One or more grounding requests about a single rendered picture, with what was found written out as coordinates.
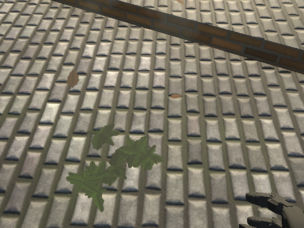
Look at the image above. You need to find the right robot hand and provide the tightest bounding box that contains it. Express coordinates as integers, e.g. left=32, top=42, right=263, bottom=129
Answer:
left=238, top=192, right=304, bottom=228

